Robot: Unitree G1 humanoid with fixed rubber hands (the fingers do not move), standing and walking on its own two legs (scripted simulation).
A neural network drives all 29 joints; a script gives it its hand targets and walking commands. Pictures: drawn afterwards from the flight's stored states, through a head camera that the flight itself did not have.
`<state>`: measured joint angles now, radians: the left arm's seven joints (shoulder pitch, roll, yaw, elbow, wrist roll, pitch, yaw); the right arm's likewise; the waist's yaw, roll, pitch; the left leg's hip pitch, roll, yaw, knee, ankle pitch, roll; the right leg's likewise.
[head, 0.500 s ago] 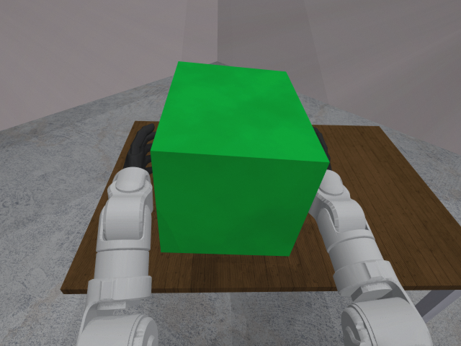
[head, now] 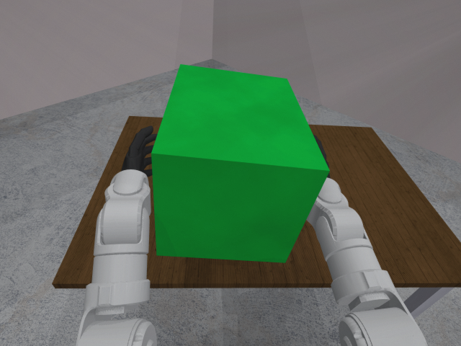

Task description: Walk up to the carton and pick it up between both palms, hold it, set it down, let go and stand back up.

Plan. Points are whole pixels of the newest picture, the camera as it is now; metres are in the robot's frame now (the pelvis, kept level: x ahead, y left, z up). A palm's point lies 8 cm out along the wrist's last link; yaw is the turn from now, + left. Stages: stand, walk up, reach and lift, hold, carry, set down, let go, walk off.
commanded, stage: hold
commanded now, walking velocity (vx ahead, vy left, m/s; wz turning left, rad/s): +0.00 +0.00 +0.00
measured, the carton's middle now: (229, 156) +0.40 +0.00 +0.17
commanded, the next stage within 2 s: none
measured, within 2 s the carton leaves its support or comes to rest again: neither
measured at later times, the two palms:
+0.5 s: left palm (134, 169) +0.36 +0.16 +0.17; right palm (314, 174) +0.36 -0.14 +0.17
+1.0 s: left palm (134, 170) +0.35 +0.16 +0.17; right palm (314, 175) +0.36 -0.14 +0.16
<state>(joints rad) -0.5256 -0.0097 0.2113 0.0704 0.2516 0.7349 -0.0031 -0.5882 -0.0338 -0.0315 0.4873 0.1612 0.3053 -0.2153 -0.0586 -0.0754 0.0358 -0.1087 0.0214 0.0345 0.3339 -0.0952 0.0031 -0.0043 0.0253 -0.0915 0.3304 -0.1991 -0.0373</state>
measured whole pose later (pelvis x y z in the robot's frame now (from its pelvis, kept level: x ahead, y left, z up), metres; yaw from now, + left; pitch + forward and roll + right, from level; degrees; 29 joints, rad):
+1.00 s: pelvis +0.00 +0.00 +0.00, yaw +0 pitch -8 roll -1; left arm -0.52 -0.02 0.21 0.05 0.25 0.73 0.01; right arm -0.59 -0.04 -0.02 0.49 0.16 0.29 -0.21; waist -0.06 -0.07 0.04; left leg -0.10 0.02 0.04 0.34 -0.11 0.01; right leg 0.01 0.02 -0.09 0.32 -0.20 -0.03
